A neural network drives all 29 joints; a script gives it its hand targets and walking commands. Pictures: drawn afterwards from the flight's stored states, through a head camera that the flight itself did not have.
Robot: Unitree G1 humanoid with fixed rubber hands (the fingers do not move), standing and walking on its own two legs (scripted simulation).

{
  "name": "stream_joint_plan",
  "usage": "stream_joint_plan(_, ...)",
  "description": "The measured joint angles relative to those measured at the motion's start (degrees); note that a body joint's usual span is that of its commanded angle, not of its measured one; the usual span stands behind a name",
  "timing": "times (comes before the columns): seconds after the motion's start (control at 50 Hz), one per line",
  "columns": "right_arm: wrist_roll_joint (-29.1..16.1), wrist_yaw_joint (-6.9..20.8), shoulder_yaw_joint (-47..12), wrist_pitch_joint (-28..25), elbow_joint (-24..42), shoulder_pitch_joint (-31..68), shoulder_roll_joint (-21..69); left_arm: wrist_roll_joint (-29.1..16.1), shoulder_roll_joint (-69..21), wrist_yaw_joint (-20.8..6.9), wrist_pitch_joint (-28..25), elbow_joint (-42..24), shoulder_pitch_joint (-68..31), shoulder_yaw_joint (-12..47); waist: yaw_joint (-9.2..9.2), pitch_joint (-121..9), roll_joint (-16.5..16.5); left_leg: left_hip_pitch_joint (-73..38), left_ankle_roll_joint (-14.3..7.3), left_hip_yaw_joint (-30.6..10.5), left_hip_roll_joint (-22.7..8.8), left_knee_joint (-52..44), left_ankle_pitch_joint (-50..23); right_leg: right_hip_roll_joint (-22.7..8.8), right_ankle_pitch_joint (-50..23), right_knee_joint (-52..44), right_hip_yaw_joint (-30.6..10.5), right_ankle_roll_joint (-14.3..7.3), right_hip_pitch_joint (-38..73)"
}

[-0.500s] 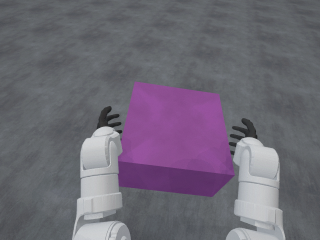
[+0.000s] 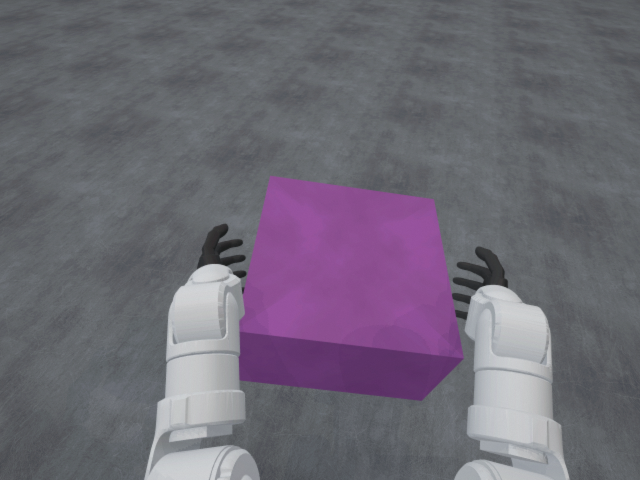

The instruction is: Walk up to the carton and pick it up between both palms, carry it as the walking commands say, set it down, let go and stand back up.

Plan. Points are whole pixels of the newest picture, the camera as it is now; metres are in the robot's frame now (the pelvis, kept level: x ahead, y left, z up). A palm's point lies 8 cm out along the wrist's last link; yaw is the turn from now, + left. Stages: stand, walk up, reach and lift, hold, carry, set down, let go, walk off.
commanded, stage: hold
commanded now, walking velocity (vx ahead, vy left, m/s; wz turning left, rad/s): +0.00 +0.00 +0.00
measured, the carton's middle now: (342, 283) +0.42 -0.01 +0.02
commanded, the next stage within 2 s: set down in 0.50 s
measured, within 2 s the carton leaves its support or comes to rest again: neither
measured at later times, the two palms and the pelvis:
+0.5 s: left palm (198, 321) +0.32 +0.17 +0.06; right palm (463, 290) +0.36 -0.16 +0.09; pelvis +0.02 -0.01 +0.01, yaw +2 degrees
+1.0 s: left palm (187, 326) +0.33 +0.20 +0.03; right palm (440, 318) +0.36 -0.15 +0.02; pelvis +0.04 +0.00 +0.02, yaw +2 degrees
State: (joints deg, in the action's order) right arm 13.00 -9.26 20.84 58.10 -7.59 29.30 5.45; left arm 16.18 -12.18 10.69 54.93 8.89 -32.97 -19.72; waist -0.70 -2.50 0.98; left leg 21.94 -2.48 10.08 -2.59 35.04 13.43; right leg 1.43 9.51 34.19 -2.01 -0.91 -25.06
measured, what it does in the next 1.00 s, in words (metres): stands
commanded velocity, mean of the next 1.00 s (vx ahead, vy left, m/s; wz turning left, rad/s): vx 0.00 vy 0.00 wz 0.00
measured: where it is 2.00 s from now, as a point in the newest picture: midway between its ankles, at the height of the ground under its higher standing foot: outside the picture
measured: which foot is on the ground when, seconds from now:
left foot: down 0.00-1.00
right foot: down 0.00-1.00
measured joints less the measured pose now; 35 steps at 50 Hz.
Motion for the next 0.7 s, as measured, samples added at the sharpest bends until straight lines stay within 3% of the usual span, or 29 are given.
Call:
stream_joint_plan(0.04, 2.05, 4.19, 0.67, -7.49, -6.94, -3.59, -0.13, 3.64, 0.25, -3.34, -8.09, 8.83, 2.44, -1.29, 0.09, -0.76, 0.37, -2.51, 0.01, -0.52, 0.85, -3.04, -1.27, -0.25, -0.59, -1.99, -0.13, -0.04, 2.36)
stream_joint_plan(0.08, 2.10, 7.60, -0.53, -11.48, -8.25, -9.34, -0.11, 3.03, 0.30, -4.11, -12.39, 11.04, 7.94, -1.28, -0.08, -1.77, 0.40, -3.45, 0.12, -0.83, 1.26, -4.84, -1.91, -0.43, -0.57, -3.04, -0.12, -0.06, 3.11)
stream_joint_plan(0.12, 2.09, 8.71, -2.79, -12.82, -8.33, -13.18, -0.09, 0.76, 1.54, -4.36, -13.75, 12.15, 12.15, -0.37, -0.24, -1.85, 0.18, -3.68, 0.32, -0.86, 1.33, -5.53, -2.17, -0.44, -0.56, -3.36, -0.11, -0.21, 3.18)
stream_joint_plan(0.24, 2.12, 5.67, -7.10, -15.64, -8.32, -13.81, -0.05, -6.00, 2.97, -0.69, -16.60, 10.62, 15.83, 1.19, -0.37, -2.72, -1.24, -3.74, 0.46, -1.22, 1.40, -5.90, -2.53, -0.45, -0.62, -3.44, 0.15, -0.31, 3.22)
stream_joint_plan(0.32, 2.12, 5.22, -4.43, -18.69, -13.25, -7.04, -0.08, -4.30, 3.00, -2.26, -20.80, 14.05, 12.86, -1.94, -0.38, -5.33, -1.99, -3.72, 0.56, -2.05, 1.92, -5.92, -2.11, -0.44, -0.39, -3.44, 0.15, -0.61, 3.28)
stream_joint_plan(0.44, 2.13, 5.21, 0.59, -22.85, -22.76, 0.74, -0.06, -1.88, 2.97, -2.00, -21.90, 19.60, 8.82, -6.63, -0.35, -6.39, -0.97, -3.90, 0.71, -3.57, 2.84, -6.63, -1.66, -0.44, 0.49, -3.51, 0.16, -0.82, 3.31)
stream_joint_plan(0.58, 2.14, 5.75, 1.13, -25.14, -24.66, -2.93, -0.05, -1.14, 3.01, -1.37, -18.67, 20.02, 8.90, -5.67, -0.64, -6.61, 0.56, -4.00, 0.87, -3.69, 2.96, -8.69, -3.11, -0.44, -0.44, -5.23, 0.12, -0.49, 3.31)
stream_joint_plan(0.7, 2.14, 6.63, 1.03, -25.90, -24.62, -7.16, -0.04, -0.66, 3.01, -0.99, -18.87, 19.40, 8.93, -3.60, -2.93, -6.62, 0.01, -4.00, 0.76, -3.72, 3.00, -9.42, -2.69, -0.45, -0.14, -6.12, 0.09, -0.31, 3.40)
